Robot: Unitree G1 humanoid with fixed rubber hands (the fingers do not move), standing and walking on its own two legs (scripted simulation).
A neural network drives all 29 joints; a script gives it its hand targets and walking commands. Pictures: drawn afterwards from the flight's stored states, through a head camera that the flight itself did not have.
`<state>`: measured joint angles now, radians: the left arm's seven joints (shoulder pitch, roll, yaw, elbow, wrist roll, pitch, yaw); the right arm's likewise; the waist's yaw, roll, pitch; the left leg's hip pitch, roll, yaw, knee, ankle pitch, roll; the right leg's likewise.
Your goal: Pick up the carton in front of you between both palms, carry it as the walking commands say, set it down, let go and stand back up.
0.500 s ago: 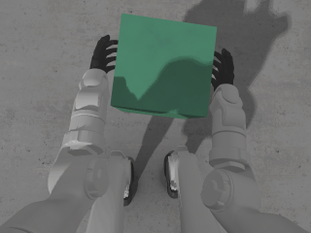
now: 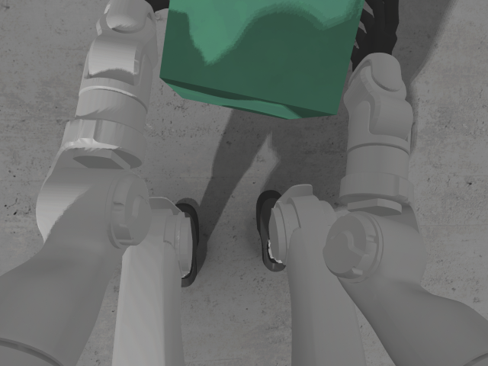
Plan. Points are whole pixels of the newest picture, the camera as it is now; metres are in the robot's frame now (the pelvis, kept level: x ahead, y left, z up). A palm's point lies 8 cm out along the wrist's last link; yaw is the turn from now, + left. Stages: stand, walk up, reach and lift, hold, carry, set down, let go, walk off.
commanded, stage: set down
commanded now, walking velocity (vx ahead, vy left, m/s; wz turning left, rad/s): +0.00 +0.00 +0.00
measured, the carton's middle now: (254, 37) +0.54 -0.05 -0.21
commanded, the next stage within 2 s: none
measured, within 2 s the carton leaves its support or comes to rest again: rests again in 0.96 s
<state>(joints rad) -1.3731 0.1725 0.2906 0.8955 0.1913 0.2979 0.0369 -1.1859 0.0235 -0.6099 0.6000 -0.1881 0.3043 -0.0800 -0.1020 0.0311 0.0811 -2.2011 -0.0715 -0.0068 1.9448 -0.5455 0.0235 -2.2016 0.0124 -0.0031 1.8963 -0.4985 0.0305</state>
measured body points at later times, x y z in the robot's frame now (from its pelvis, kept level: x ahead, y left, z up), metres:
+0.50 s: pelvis +0.01 +0.00 -0.06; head +0.38 +0.01 +0.20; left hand +0.59 +0.09 -0.23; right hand +0.53 -0.21 -0.22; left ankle +0.10 +0.10 -0.41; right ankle +0.12 -0.13 -0.41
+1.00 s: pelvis +0.00 +0.00 -0.07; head +0.37 +0.02 +0.18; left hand +0.59 +0.08 -0.25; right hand +0.52 -0.22 -0.23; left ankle +0.10 +0.10 -0.41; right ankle +0.12 -0.13 -0.41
